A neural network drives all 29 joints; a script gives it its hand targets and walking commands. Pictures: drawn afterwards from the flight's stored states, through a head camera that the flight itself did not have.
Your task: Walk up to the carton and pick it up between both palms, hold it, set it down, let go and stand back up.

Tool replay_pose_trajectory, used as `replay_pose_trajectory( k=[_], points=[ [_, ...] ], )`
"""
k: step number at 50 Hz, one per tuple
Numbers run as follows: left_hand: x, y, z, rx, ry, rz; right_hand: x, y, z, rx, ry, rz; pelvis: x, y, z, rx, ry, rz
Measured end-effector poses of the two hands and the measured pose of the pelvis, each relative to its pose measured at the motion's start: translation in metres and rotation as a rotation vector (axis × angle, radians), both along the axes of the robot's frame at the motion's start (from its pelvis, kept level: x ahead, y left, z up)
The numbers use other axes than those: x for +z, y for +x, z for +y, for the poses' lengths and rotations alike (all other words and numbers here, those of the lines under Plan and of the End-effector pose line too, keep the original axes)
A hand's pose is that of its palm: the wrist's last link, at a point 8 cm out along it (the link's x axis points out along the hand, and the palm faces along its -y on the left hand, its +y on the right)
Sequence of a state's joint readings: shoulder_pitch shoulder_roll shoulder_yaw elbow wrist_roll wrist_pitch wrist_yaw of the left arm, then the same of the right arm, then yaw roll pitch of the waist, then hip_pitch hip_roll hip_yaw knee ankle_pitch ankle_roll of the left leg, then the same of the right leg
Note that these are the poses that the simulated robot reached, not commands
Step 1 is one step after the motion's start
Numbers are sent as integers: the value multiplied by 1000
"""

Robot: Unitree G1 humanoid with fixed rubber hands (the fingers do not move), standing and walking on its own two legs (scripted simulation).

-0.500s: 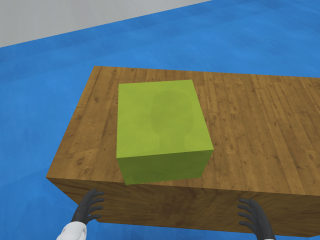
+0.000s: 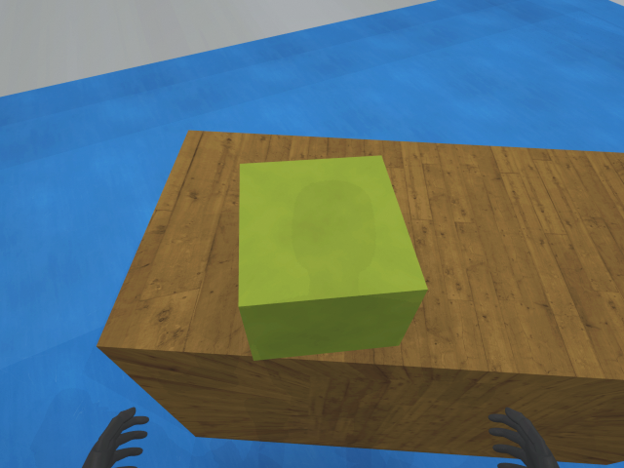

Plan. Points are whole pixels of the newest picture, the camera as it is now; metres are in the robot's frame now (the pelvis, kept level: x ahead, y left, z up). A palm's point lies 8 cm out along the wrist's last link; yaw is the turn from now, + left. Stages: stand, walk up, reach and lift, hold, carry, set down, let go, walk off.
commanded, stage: stand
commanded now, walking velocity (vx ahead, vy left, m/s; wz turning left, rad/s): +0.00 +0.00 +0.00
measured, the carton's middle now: (319, 254) +0.40 +0.02 -0.01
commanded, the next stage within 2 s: none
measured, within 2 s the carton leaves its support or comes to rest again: neither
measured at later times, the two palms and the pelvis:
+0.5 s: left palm out of the picture +0.10 +0.28 -0.10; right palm out of the picture +0.13 -0.27 -0.09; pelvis +0.00 +0.00 +0.00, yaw +0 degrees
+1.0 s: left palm out of the picture +0.08 +0.29 -0.10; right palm out of the picture +0.10 -0.27 -0.09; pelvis -0.01 +0.00 +0.00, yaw +0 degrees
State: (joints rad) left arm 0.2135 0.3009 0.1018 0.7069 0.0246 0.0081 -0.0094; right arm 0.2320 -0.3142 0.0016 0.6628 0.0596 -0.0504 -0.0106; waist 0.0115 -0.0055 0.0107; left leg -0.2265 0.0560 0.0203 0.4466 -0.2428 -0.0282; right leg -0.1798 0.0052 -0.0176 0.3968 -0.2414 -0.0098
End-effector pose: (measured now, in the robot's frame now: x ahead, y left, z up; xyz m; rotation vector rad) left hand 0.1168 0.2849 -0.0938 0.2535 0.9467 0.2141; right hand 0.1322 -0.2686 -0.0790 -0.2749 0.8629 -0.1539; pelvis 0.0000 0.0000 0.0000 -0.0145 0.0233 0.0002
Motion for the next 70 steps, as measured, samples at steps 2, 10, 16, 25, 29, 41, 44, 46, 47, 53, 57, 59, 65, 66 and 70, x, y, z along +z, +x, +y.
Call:
replay_pose_trajectory(
  k=[2, 10, 16, 25, 29, 41, 44, 46, 47, 53, 57, 59, 65, 66, 70],
  points=[
    [-2, -3, 0, 0, -2, 11, 0, -1, 0, -1, 0, 3, 0, 0, 0, 0, 0, 0],
    [-6, -10, -2, -8, -6, 38, -1, -2, 1, -3, 2, 7, 0, -1, 1, 0, -1, -1],
    [-5, -11, -1, -8, -1, 42, -3, -3, 1, -5, 8, 11, 0, -1, 1, 0, -1, -2],
    [-3, -12, -1, -13, 8, 41, -7, -6, 1, -11, 16, 21, 0, -2, 1, 0, -1, -2],
    [-3, -14, -1, -13, 9, 44, -9, -9, 1, -14, 19, 28, 0, -2, 1, 0, -1, -3],
    [-4, -22, -1, -11, 8, 51, -12, -19, 0, -22, 20, 39, 0, -8, 1, 0, -1, -11],
    [-4, -25, 0, -10, 8, 53, -12, -21, 0, -24, 20, 41, 0, -10, 1, 0, -1, -13],
    [-5, -28, 0, -8, 8, 57, -12, -24, 0, -26, 20, 44, 0, -11, 1, 0, -2, -15],
    [-5, -29, 0, -8, 8, 59, -13, -25, 0, -26, 20, 45, 0, -12, 1, 0, -2, -16],
    [-6, -36, 0, -8, 6, 66, -14, -32, -1, -32, 19, 55, 0, -16, 2, -1, -2, -22],
    [-7, -39, 0, -8, 5, 66, -15, -37, -1, -35, 19, 60, 0, -19, 2, -1, -2, -26],
    [-7, -41, 0, -8, 5, 68, -16, -39, -2, -37, 19, 63, 0, -20, 2, -1, -2, -28],
    [-8, -48, 1, -4, 5, 76, -18, -46, -2, -42, 20, 73, 0, -24, 2, -1, -3, -34],
    [-8, -49, 1, -4, 5, 77, -18, -47, -2, -42, 20, 74, 0, -25, 2, -1, -3, -34],
    [-8, -52, 1, -3, 6, 80, -19, -52, -2, -46, 21, 81, 0, -27, 2, -1, -3, -38]
  ],
)
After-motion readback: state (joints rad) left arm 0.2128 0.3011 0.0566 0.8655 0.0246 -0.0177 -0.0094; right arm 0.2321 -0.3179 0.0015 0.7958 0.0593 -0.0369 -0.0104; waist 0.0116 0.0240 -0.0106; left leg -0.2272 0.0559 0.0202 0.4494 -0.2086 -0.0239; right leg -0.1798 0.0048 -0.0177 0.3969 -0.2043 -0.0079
